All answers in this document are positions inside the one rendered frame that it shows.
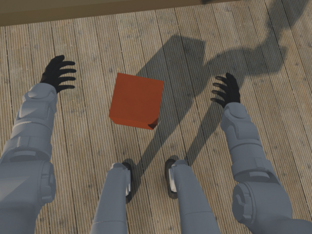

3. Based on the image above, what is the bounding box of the robot right forearm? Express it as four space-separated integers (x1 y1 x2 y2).
220 102 293 217

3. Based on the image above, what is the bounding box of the carton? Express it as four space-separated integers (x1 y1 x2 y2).
109 73 164 130

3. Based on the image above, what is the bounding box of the robot right hand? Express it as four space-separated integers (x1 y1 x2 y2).
211 73 240 108

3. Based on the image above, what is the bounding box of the robot right shin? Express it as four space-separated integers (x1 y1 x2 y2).
171 159 191 192

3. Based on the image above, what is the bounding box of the left robot upper arm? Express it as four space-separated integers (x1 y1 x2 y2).
0 160 56 234

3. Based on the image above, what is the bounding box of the robot left hand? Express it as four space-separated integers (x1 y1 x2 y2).
40 55 76 94

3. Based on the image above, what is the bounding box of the robot left forearm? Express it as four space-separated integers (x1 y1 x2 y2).
0 83 57 165

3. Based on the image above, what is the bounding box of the robot left thigh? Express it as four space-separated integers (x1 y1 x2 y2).
90 167 131 234

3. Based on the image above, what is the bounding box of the right robot upper arm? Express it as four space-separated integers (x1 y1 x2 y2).
232 181 312 234

